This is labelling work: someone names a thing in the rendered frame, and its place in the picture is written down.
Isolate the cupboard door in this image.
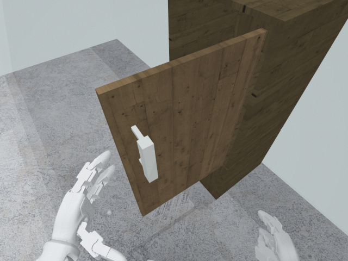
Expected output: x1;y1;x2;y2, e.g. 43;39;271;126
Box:
95;28;268;217

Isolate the handle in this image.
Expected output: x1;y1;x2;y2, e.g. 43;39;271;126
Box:
131;125;158;183

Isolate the robot left forearm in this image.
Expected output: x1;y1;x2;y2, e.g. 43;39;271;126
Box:
36;240;80;261

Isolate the robot right hand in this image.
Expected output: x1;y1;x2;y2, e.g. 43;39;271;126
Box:
255;210;300;261

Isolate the robot left hand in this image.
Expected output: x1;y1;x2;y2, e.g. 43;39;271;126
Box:
52;150;127;261

